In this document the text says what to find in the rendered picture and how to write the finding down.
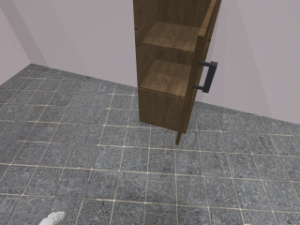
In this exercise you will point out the handle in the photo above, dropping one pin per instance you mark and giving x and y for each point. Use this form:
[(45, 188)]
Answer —
[(209, 77)]

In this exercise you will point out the cupboard door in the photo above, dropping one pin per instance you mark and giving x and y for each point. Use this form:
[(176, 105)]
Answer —
[(194, 71)]

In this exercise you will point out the left robot hand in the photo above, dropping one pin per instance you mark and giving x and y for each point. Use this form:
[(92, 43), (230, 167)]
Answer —
[(53, 218)]

